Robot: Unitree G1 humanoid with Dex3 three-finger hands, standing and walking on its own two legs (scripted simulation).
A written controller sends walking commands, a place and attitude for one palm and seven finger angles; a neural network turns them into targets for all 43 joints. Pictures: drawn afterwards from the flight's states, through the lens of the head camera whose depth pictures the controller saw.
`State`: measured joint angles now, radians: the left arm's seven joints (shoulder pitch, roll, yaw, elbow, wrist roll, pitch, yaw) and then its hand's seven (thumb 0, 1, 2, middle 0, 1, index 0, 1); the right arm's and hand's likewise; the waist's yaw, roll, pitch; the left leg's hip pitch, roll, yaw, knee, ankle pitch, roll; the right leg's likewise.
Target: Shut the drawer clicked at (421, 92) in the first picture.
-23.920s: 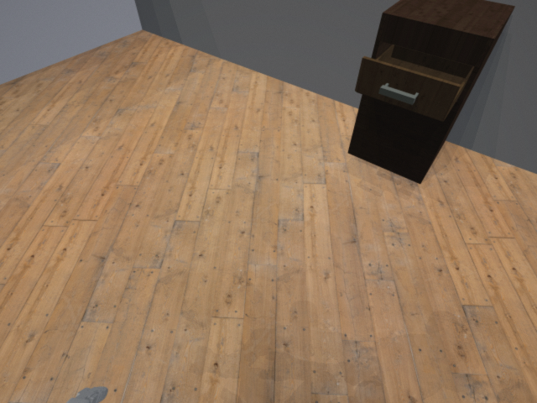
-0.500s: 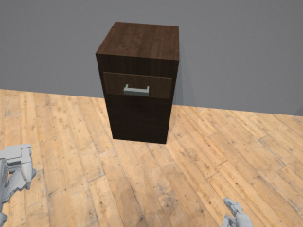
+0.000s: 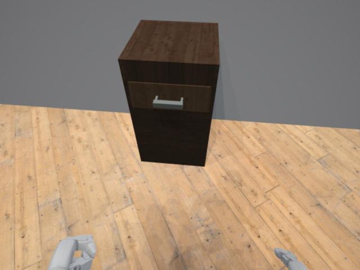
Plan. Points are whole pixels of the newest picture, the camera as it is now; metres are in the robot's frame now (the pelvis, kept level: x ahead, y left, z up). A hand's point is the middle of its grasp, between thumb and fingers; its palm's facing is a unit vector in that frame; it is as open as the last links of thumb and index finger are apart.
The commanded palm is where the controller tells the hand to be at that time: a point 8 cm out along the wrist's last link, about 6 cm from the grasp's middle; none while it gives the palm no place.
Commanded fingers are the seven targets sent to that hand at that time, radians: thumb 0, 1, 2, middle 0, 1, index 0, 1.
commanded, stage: let the arm hang, fingers relaxed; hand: left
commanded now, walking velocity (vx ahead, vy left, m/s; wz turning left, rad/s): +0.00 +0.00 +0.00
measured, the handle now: (168, 101) +0.87 +0.11 -0.19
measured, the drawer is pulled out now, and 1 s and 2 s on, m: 0.00 0.00 0.00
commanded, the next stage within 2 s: look to check the result in 0.92 s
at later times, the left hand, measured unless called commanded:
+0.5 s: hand out of the picture -0.07 +0.17 -0.16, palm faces +0.04 -0.98 -0.19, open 6.4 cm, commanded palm none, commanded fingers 0.00 0.90 0.90 -0.20 -0.30 -0.20 -0.30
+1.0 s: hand out of the picture -0.03 +0.13 -0.17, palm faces +0.05 -0.99 -0.16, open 7.4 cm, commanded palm none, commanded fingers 0.00 0.90 0.90 -0.20 -0.30 -0.20 -0.30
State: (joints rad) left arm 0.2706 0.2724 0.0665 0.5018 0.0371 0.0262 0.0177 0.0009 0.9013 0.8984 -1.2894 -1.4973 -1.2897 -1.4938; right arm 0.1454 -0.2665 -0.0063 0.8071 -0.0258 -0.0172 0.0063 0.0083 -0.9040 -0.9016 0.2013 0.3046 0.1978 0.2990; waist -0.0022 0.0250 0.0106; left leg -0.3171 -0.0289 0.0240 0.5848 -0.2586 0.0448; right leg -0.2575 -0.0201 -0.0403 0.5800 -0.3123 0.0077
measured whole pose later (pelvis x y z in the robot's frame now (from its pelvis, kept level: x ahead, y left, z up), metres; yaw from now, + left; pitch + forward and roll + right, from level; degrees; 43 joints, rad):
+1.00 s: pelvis -0.01 -0.02 +0.01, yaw +0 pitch -2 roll +0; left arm 0.33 0.10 0.01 1.13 0.01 -0.01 0.04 0.00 0.91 0.90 -0.20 -0.30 -0.20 -0.30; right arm 0.36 -0.10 -0.01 1.12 -0.02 0.01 -0.04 0.00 -0.91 -0.90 0.20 0.30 0.19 0.30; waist 0.00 0.01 0.05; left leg -0.24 0.00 0.01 0.45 -0.19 0.01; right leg -0.18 0.01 -0.05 0.46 -0.24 -0.03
